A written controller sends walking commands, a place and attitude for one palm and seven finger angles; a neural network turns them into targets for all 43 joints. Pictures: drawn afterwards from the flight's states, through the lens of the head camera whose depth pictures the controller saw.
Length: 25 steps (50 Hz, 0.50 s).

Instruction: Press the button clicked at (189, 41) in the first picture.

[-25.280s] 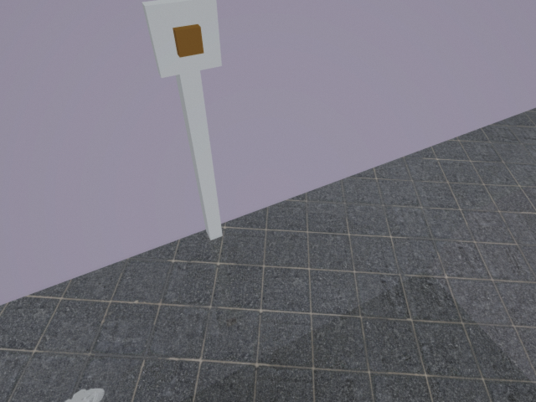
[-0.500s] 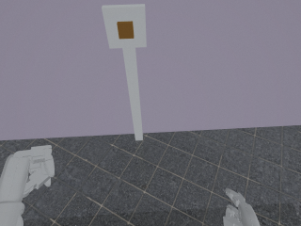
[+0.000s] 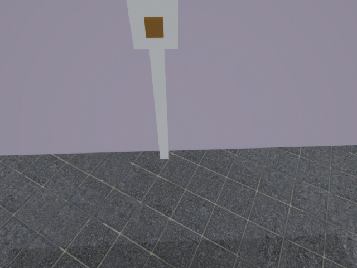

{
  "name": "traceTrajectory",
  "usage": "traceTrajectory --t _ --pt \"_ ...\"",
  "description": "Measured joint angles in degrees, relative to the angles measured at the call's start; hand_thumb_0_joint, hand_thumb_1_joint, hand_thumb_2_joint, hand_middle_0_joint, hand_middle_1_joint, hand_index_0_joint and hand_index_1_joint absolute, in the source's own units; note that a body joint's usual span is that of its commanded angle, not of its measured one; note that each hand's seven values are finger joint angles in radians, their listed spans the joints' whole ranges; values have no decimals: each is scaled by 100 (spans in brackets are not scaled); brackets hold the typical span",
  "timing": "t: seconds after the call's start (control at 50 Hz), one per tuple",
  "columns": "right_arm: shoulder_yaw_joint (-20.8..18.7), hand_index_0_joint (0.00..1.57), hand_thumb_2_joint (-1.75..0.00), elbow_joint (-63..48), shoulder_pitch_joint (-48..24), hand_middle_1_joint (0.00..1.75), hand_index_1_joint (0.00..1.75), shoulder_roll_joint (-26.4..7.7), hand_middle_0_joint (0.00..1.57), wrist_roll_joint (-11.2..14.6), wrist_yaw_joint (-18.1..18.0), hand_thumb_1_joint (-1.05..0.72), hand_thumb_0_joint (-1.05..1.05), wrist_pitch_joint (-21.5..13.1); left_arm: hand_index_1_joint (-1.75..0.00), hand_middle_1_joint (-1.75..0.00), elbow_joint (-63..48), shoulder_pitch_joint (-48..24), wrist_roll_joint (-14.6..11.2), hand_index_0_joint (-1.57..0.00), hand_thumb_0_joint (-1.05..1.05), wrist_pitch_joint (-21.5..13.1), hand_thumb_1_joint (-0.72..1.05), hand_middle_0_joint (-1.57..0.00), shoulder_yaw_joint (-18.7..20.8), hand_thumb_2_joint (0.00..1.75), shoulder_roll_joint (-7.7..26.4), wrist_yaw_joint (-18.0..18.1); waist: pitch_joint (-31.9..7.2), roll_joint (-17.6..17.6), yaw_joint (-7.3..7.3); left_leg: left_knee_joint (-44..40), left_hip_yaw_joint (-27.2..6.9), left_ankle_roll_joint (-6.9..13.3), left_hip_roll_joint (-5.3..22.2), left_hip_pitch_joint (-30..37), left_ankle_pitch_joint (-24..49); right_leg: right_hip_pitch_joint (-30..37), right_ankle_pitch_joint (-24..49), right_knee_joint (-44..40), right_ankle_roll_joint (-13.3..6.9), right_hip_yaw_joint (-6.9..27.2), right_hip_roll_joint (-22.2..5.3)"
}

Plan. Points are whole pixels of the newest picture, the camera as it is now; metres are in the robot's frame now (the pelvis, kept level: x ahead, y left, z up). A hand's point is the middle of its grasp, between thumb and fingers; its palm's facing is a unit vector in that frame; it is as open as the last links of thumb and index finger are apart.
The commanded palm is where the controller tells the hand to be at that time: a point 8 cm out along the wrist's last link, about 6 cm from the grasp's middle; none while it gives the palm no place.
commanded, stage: let the arm hang, fingers relaxed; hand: left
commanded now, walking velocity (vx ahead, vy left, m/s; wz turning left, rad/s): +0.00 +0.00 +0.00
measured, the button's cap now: (154, 27) +0.85 +0.15 +0.13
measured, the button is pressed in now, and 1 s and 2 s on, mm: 0 0 0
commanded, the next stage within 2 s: stand and wait in 0.54 s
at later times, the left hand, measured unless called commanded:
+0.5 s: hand out of the picture +0.03 +0.17 -0.17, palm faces +0.02 -0.98 -0.20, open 7.3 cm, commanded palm none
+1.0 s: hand out of the picture +0.06 +0.20 -0.16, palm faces +0.00 -0.96 -0.29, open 7.4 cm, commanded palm none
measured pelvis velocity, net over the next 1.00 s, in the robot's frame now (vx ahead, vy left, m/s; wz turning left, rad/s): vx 0.02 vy -0.02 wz -0.02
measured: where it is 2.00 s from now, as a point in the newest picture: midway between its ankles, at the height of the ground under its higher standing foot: outside the picture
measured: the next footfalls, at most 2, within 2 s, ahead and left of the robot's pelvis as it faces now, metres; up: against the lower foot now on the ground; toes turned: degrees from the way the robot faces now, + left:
none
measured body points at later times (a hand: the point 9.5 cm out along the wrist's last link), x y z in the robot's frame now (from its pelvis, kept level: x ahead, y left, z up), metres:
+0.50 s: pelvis +0.00 +0.00 +0.00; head +0.01 -0.01 +0.45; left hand +0.03 +0.22 -0.16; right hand +0.00 -0.23 -0.16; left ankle +0.04 +0.10 -0.74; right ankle +0.00 -0.11 -0.74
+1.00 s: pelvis +0.02 -0.02 +0.00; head +0.03 -0.03 +0.45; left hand +0.06 +0.25 -0.14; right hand +0.05 -0.28 -0.15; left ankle +0.04 +0.10 -0.74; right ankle +0.00 -0.11 -0.74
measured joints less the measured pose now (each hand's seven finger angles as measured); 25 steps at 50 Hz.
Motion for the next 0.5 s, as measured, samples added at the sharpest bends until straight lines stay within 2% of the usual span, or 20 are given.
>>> traceTrajectory --t 0.2,0.38,0.5 --pt "-38 20 -90 122 -102 30 30 142 20 -13 -25 -91 1 -74 -39 -39 90 -206 10 -28 1 -66 91 -28 6 89 -221 39 -159 61 -41 -101 99 20 -31 101 38 -10 -18 68 20 97 -41" --pt "-56 20 -90 104 -207 30 30 160 20 -18 -38 -91 1 -141 -31 -31 -52 -503 17 -21 1 -143 91 -21 1 89 -403 31 -212 12 -84 -155 125 -6 -19 141 45 -6 -33 66 4 125 -29" --pt "-66 20 -90 126 -243 30 30 112 20 -13 -48 -91 1 -159 -30 -30 -65 -589 14 -21 1 -160 91 -20 17 89 -385 31 -176 -1 -102 -194 119 -35 4 188 39 46 -36 14 -19 121 -1"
